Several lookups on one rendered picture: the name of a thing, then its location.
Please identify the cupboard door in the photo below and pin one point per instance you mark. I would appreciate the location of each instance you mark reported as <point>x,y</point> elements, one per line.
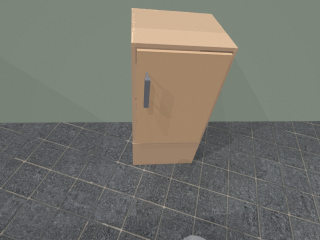
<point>183,88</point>

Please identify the handle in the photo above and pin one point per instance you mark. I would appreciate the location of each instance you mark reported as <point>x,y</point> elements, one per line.
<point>147,82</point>

